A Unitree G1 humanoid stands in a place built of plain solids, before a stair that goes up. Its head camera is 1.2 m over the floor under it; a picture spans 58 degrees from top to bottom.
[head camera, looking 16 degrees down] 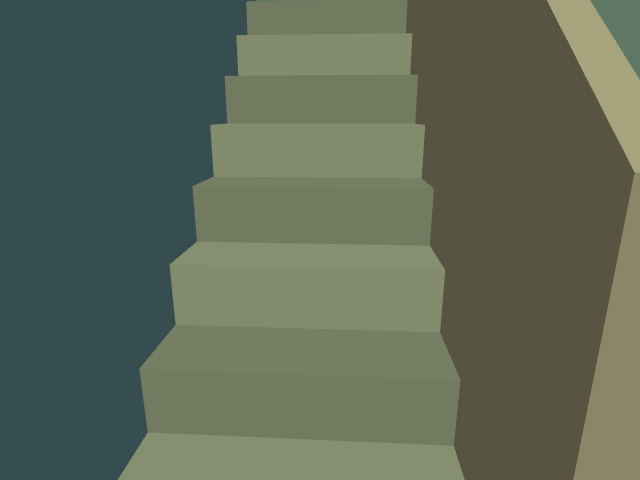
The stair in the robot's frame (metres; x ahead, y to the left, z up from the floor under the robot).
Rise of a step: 0.19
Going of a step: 0.24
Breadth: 0.80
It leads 3 degrees to the right of straight ahead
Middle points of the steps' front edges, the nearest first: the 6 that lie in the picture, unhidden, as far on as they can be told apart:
0.94 0.06 0.59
1.18 0.04 0.78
1.42 0.03 0.97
1.66 0.01 1.17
1.91 0.00 1.36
2.15 -0.02 1.56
